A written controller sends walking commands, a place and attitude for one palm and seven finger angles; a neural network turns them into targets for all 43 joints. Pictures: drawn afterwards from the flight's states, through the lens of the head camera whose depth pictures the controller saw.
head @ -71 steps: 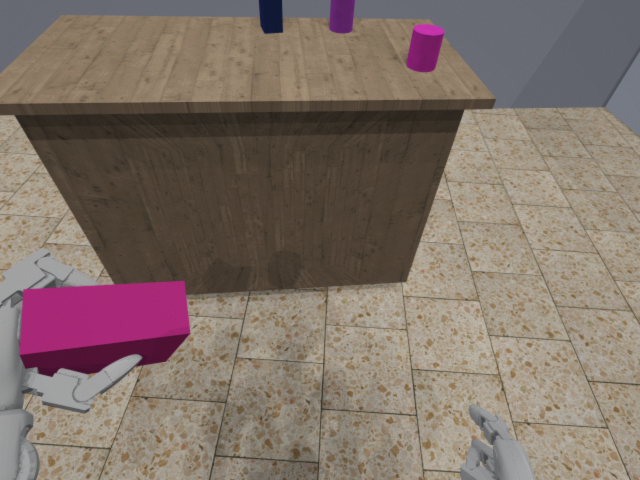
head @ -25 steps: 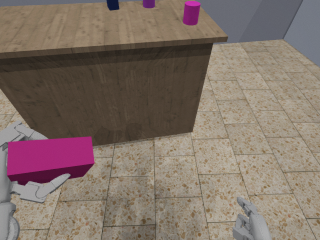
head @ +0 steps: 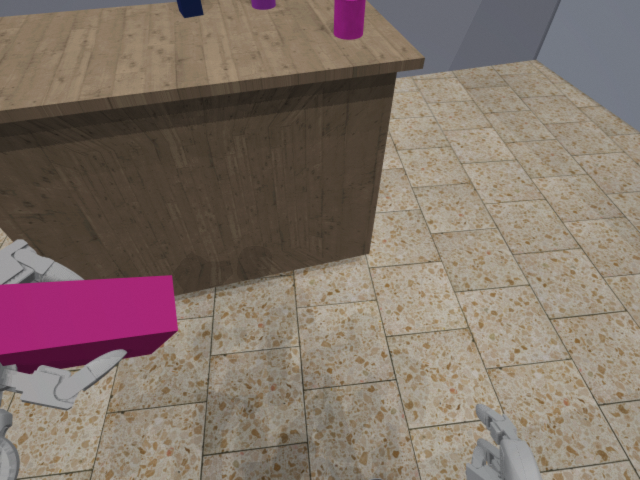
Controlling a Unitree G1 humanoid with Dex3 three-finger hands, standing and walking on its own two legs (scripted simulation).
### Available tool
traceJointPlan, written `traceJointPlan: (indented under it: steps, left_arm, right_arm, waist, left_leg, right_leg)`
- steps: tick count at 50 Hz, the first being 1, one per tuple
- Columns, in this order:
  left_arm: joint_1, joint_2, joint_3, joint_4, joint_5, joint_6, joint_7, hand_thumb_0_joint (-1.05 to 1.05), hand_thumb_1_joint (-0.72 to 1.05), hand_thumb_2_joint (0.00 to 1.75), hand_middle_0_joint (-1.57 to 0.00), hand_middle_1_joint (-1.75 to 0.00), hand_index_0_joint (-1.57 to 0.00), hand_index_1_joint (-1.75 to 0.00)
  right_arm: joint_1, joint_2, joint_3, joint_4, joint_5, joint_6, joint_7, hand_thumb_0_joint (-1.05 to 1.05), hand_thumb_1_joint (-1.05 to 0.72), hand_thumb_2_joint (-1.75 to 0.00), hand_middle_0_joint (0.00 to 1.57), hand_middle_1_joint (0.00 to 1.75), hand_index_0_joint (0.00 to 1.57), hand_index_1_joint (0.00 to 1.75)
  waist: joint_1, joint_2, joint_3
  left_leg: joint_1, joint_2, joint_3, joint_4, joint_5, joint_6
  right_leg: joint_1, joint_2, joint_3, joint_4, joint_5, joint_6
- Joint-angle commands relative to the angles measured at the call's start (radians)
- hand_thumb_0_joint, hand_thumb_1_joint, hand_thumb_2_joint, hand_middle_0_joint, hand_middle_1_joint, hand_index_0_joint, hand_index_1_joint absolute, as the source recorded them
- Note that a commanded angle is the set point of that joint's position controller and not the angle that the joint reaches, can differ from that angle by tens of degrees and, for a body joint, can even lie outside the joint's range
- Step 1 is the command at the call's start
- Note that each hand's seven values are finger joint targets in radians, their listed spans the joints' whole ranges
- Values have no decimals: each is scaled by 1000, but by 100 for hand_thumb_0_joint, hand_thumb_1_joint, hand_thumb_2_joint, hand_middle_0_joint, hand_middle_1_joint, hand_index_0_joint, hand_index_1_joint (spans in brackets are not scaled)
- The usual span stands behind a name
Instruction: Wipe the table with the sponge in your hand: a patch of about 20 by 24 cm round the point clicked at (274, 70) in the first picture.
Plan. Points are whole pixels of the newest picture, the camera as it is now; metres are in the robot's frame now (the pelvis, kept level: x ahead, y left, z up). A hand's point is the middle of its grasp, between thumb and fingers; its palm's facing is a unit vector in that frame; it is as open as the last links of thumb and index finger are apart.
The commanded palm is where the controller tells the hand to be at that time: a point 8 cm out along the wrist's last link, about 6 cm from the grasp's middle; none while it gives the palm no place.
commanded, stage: turn to face it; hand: left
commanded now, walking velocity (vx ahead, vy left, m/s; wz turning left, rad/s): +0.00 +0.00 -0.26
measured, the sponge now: (115, 323) +0.23 +0.21 +0.15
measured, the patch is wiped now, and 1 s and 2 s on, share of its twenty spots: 0.00 0.00 0.00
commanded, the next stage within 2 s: take the last steps up to it in 0.12 s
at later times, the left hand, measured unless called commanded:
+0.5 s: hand (108, 313) +0.23 +0.21 +0.17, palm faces +0.36 -0.82 -0.45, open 9.4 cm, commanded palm +0.18 +0.25 +0.19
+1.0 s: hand (107, 244) +0.30 +0.24 +0.17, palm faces +0.35 -0.84 -0.42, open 9.4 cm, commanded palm +0.25 +0.28 +0.19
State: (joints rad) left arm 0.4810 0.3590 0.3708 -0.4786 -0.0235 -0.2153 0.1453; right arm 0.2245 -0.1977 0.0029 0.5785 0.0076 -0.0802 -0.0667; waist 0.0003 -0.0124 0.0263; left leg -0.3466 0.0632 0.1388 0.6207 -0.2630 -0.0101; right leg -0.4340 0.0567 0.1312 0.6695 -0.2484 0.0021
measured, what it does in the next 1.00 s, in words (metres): steps on the spot: right foot, then left foot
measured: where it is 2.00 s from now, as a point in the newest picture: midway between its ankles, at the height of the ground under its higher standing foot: (308, 459)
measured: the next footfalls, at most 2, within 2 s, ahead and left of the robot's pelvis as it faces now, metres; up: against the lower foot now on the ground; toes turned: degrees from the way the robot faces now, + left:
right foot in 0.48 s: +0.05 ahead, -0.11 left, +0.00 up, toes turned -8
left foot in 0.82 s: +0.13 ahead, +0.14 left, +0.00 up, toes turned +4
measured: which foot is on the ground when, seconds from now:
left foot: down 0.00-0.50, up 0.52-0.80, down 0.82-1.00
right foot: down 0.00-0.32, up 0.34-0.46, down 0.48-0.84, up 0.86-1.00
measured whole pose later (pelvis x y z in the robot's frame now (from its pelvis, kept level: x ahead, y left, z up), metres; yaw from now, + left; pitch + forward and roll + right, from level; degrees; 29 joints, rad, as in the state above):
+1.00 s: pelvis +0.06 +0.02 +0.01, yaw -5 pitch -1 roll +1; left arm 0.44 0.35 0.35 -0.42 0.00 -0.21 0.16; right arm 0.20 -0.15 0.01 0.63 0.00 -0.13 -0.06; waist 0.00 -0.01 0.03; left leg -0.27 0.05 0.15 0.55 -0.26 0.02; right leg -0.38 -0.06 -0.08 0.92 -0.49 0.02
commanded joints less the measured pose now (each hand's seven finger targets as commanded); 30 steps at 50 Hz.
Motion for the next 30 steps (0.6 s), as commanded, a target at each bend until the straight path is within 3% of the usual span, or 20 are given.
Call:
traceJointPlan:
  steps: [1, 3, 4, 6, 8, 10, 13, 14, 15, 16, 18, 21, 22, 23, 24, 25, 26, 27, 28, 30]
  left_arm:
    - [-76, 119, 82, -176, -11, -56, 18, 0, 10, 130, -120, -160, -120, -160]
    - [-125, 118, 63, -197, -5, -52, 18, 0, 10, 130, -120, -160, -120, -160]
    - [-157, 119, 58, -195, -1, -47, 16, 0, 10, 130, -120, -160, -120, -160]
    - [-180, 148, 72, -188, -1, -47, 21, 0, 10, 130, -120, -160, -120, -160]
    - [-166, 186, 98, -207, 2, -44, 28, 0, 10, 130, -120, -160, -120, -160]
    - [-152, 195, 120, -251, 3, -54, 34, 0, 10, 130, -120, -160, -120, -160]
    - [-82, 177, 125, -252, 2, -68, 33, 0, 10, 130, -120, -160, -120, -160]
    - [-38, 163, 121, -228, -2, -66, 29, 0, 10, 130, -120, -160, -120, -160]
    - [-36, 151, 109, -246, -2, -69, 28, 0, 10, 130, -120, -160, -120, -160]
    - [-18, 131, 94, -204, 10, -60, 28, 0, 10, 130, -120, -160, -120, -160]
    - [-20, 113, 65, -152, 23, -44, 30, 0, 10, 130, -120, -160, -120, -160]
    - [-57, 106, 41, -127, 28, -38, 34, 0, 10, 130, -120, -160, -120, -160]
    - [-100, 105, 25, -138, 30, -41, 33, 0, 10, 130, -120, -160, -120, -160]
    - [-137, 123, 29, -137, 35, -47, 33, 0, 10, 130, -120, -160, -120, -160]
    - [-172, 143, 38, -129, 42, -52, 36, 0, 10, 130, -120, -160, -120, -160]
    - [-180, 172, 57, -121, 33, -49, 38, 0, 10, 130, -120, -160, -120, -160]
    - [-171, 200, 73, -128, 29, -55, 40, 0, 10, 130, -120, -160, -120, -160]
    - [-153, 205, 84, -147, 26, -63, 41, 0, 10, 130, -120, -160, -120, -160]
    - [-119, 206, 96, -155, 25, -75, 38, 0, 10, 130, -120, -160, -120, -160]
    - [-73, 206, 115, -168, 27, -96, 31, 0, 10, 130, -120, -160, -120, -160]
  right_arm:
    - [-76, -126, -46, -153, 10, -69, -9, 0, -90, -90, 20, 30, 20, 30]
    - [-81, -131, -46, -153, 11, -78, -3, 0, -90, -90, 20, 30, 20, 30]
    - [-85, -128, -47, -158, 12, -80, -2, 0, -90, -90, 20, 30, 20, 30]
    - [-67, -115, -50, -149, 1, -78, -1, 0, -90, -90, 20, 30, 20, 30]
    - [-75, -93, -40, -129, -12, -61, 9, 0, -90, -90, 20, 30, 20, 30]
    - [-95, -83, -29, -130, -12, -47, 18, 0, -90, -90, 20, 30, 20, 30]
    - [-84, -101, -32, -136, -12, -31, 11, 0, -90, -90, 20, 30, 20, 30]
    - [-95, -119, -41, -148, -9, -30, 3, 0, -90, -90, 20, 30, 20, 30]
    - [-114, -124, -33, -149, -3, -25, -4, 0, -90, -90, 20, 30, 20, 30]
    - [-116, -123, -31, -149, -1, -25, -8, 0, -90, -90, 20, 30, 20, 30]
    - [-94, -123, -37, -138, -1, -37, -11, 0, -90, -90, 20, 30, 20, 30]
    - [-77, -145, -41, -112, -6, -54, -17, 0, -90, -90, 20, 30, 20, 30]
    - [-79, -146, -40, -110, -6, -55, -17, 0, -90, -90, 20, 30, 20, 30]
    - [-77, -143, -41, -107, -9, -54, -18, 0, -90, -90, 20, 30, 20, 30]
    - [-75, -135, -43, -107, -12, -53, -16, 0, -90, -90, 20, 30, 20, 30]
    - [-80, -121, -47, -105, -6, -56, -12, 0, -90, -90, 20, 30, 20, 30]
    - [-95, -136, -64, -106, -4, -57, -7, 0, -90, -90, 20, 30, 20, 30]
    - [-94, -129, -55, -97, -9, -57, -3, 0, -90, -90, 20, 30, 20, 30]
    - [-81, -118, -43, -83, -16, -48, 0, 0, -90, -90, 20, 30, 20, 30]
    - [-88, -101, -37, -82, -17, -32, 6, 0, -90, -90, 20, 30, 20, 30]
  waist:
    - [17, 164, -112]
    - [18, 141, -104]
    - [12, 59, -88]
    - [-1, -132, -73]
    - [1, -177, -89]
    - [4, -158, -149]
    - [-6, -33, -206]
    - [1, 69, -200]
    - [7, 236, -174]
    - [-1, 299, -110]
    - [-15, 204, -33]
    - [-15, 197, -33]
    - [-17, 194, -39]
    - [-23, 132, -38]
    - [-32, 19, -33]
    - [-16, -181, -61]
    - [11, -214, -63]
    - [4, -129, -55]
    - [-2, -68, -57]
    - [-7, -64, -91]
  left_leg:
    - [-21, 248, -180, -229, -39, 99]
    - [-37, 209, -113, -143, -34, 70]
    - [-55, 149, -74, -78, -127, 41]
    - [0, -3, -27, 95, -273, -5]
    - [32, -36, -68, 240, -241, -12]
    - [21, -33, -120, 152, -232, -7]
    - [164, -7, -107, -190, -95, 26]
    - [202, 74, -176, -247, -82, 56]
    - [136, 171, -289, -340, -257, 96]
    - [-44, 249, -374, -436, -501, 149]
    - [-101, 239, -345, -401, -466, 178]
    - [-31, 168, -227, -270, -262, 124]
    - [-45, 141, -195, -223, -227, 106]
    - [-95, 100, -154, -147, -206, 85]
    - [-174, 33, -91, -23, -209, 59]
    - [-227, -42, -30, 163, -231, 24]
    - [-289, -31, -96, 352, -243, 15]
    - [-323, -14, -154, 444, -211, 10]
    - [-324, 2, -170, 468, -161, 4]
    - [-272, 16, -144, 382, -122, 0]
  right_leg:
    - [89, -39, -91, 69, -94, 19]
    - [116, -52, -81, -1, -26, 13]
    - [100, -76, -16, -67, 44, -6]
    - [-50, -197, 231, -267, -38, -66]
    - [-69, -288, 389, -402, -149, -131]
    - [58, -292, 343, -356, -37, -156]
    - [110, -162, 157, -221, -24, -77]
    - [69, -85, 68, -142, -62, -40]
    - [51, -37, -28, -35, -158, -11]
    - [106, -15, -109, 128, -180, -1]
    - [90, -30, -167, 163, -169, 6]
    - [163, -42, -234, -90, -152, 8]
    - [217, -56, -226, -169, -110, -2]
    - [264, -108, -128, -228, -121, -33]
    - [288, -227, 59, -287, -155, -95]
    - [311, -358, 299, -372, -202, -154]
    - [346, -445, 441, -437, -209, -211]
    - [354, -462, 435, -434, -137, -238]
    - [360, -437, 330, -408, -9, -227]
    - [361, -388, 148, -362, 182, -191]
